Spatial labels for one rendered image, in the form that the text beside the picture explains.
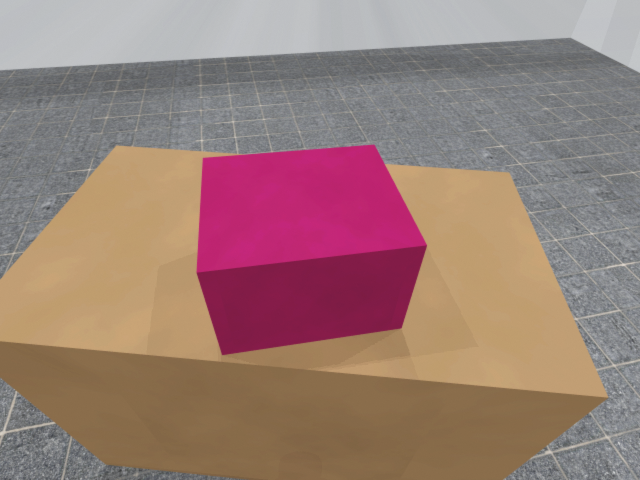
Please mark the pedestal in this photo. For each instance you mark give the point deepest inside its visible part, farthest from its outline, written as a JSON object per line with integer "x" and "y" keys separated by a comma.
{"x": 105, "y": 329}

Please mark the carton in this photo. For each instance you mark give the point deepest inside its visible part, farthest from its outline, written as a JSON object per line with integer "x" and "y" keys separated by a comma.
{"x": 302, "y": 246}

